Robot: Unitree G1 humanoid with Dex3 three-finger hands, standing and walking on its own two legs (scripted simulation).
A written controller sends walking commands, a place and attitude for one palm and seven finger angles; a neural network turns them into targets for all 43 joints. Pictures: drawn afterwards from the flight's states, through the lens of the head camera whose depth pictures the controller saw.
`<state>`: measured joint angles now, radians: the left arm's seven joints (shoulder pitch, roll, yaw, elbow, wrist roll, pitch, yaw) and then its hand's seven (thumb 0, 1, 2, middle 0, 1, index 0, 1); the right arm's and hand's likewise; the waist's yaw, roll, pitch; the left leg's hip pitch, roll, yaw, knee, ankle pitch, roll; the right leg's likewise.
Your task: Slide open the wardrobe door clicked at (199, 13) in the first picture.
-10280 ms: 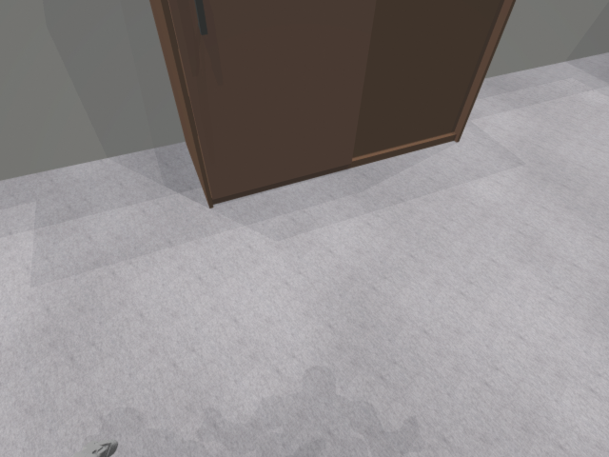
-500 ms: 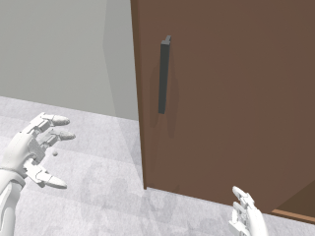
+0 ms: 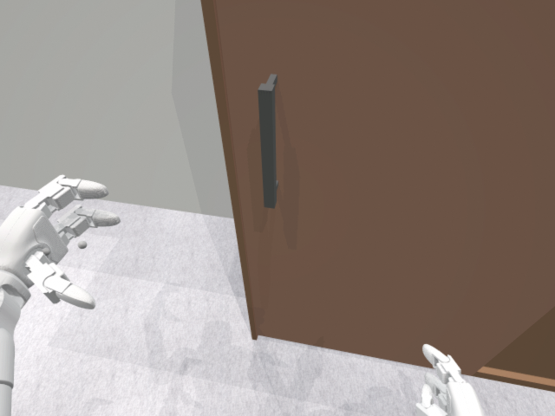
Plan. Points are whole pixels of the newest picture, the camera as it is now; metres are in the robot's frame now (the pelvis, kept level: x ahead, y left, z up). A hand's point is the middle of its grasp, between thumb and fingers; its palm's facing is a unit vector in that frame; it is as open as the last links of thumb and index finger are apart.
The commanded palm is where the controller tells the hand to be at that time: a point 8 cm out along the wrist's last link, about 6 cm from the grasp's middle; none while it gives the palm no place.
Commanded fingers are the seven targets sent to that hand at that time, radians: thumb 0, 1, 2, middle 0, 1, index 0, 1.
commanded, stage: raise the hand with hooked fingers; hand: left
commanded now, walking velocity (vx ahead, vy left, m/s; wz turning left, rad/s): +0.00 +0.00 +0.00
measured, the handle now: (271, 147) +0.51 +0.06 +0.14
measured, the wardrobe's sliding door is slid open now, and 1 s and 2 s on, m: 0.00 0.00 0.00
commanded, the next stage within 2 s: move the hooked fingers beside the handle in 0.28 s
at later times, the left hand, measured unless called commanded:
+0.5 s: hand (91, 246) +0.27 +0.26 +0.15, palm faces -0.04 -1.00 -0.07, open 14.0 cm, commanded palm +0.25 +0.30 +0.16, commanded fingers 0.00 -0.50 0.30 -0.30 -1.20 -0.30 -1.20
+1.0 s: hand (144, 216) +0.33 +0.22 +0.15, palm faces -0.09 -1.00 -0.03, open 14.0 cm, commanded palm +0.31 +0.26 +0.15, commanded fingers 0.00 -0.50 0.30 -0.30 -1.20 -0.30 -1.20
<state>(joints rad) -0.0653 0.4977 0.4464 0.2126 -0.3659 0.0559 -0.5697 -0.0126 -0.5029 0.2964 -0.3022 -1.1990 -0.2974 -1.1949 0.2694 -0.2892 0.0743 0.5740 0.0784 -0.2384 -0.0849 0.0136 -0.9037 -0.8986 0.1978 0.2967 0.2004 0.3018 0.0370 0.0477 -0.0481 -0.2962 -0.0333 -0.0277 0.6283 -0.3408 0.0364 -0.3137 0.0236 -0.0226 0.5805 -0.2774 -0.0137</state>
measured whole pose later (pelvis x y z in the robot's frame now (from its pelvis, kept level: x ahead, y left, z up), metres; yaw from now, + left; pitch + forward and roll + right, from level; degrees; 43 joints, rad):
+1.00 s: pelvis +0.00 +0.00 +0.00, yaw +0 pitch +1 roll -1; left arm -0.27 0.40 0.30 0.33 -0.30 0.04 -0.43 -0.01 -0.50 0.30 -0.30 -1.20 -0.30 -1.20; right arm 0.27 -0.27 0.08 0.60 0.08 -0.19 -0.10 0.01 -0.90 -0.90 0.20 0.30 0.20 0.30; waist 0.02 0.04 -0.04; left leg -0.30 -0.03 -0.02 0.61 -0.32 0.03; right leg -0.33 0.02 -0.02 0.58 -0.27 -0.02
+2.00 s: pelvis +0.00 -0.01 +0.00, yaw -1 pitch +6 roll +0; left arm -0.73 0.33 0.22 0.85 -0.18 -0.11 -0.24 -0.01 -0.50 0.30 -0.30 -1.20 -0.30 -1.20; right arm 0.35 -0.26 0.05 0.64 0.05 -0.08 -0.06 0.01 -0.91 -0.90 0.20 0.30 0.20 0.30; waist -0.06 0.02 -0.06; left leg -0.41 -0.03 0.00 0.64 -0.34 0.03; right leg -0.45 0.03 0.00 0.62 -0.28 -0.02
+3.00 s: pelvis +0.00 +0.00 -0.01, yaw -2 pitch +8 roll -1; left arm -0.77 0.32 0.20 0.91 -0.18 -0.18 -0.23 -0.01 -0.50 0.30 -0.30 -1.20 -0.30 -1.20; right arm 0.38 -0.27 0.04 0.64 0.05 -0.07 -0.04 0.01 -0.91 -0.90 0.20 0.30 0.20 0.30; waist -0.06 0.02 -0.07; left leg -0.47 -0.02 0.00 0.69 -0.36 0.03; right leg -0.50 0.03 0.00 0.65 -0.29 -0.02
